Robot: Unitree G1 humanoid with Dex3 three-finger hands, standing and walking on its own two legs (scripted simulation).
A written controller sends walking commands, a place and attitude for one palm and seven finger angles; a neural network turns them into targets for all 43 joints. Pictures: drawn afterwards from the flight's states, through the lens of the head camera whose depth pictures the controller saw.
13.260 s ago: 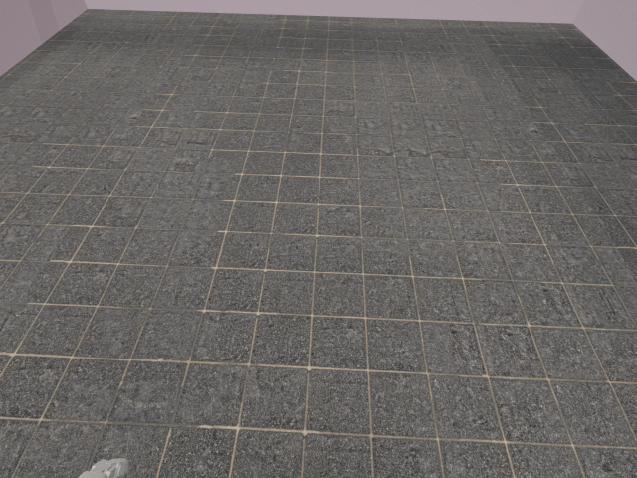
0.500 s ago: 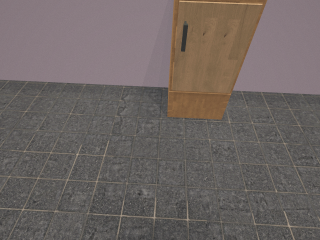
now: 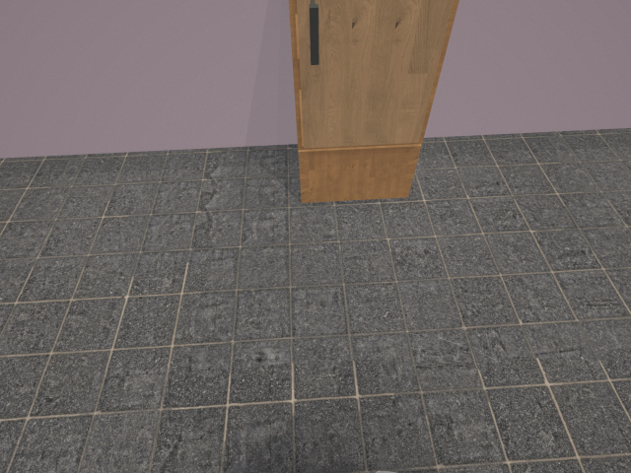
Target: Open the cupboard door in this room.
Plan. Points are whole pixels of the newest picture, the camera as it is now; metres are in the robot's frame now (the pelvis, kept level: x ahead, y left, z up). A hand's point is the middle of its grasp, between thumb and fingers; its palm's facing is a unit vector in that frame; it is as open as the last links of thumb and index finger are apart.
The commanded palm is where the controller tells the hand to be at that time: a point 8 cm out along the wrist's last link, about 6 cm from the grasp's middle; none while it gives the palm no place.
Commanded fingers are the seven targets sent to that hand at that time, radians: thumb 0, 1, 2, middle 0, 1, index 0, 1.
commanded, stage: walk to a spot facing it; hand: left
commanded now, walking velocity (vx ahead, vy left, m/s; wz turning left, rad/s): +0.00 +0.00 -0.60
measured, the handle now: (313, 32) +1.18 +0.09 -0.02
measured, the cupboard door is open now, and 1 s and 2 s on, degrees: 0 0 0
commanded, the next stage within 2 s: none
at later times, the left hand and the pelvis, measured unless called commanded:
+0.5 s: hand out of the picture +0.08 +0.14 -0.14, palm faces -0.13 -0.97 -0.22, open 7.4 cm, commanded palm none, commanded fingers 0.00 0.90 0.90 -0.20 -0.30 -0.20 -0.30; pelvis +0.07 -0.04 +0.02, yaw -13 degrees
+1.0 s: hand (257, 275) +0.47 +0.15 -0.16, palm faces -0.47 -0.86 -0.22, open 7.4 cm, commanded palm none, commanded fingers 0.00 0.90 0.90 -0.20 -0.30 -0.20 -0.30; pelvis +0.28 +0.00 +0.01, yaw -31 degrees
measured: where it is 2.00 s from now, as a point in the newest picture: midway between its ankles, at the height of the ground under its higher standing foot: (349, 386)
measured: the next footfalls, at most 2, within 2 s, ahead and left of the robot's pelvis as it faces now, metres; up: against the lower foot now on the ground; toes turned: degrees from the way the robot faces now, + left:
left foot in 0.74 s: +0.32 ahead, +0.06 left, +0.00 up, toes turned -17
right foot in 1.32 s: +0.37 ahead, -0.18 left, +0.00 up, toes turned -50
